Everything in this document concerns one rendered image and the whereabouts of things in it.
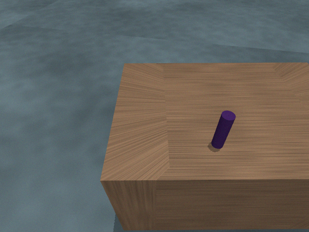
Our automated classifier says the can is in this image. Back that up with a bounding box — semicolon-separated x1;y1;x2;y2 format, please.
211;111;236;149

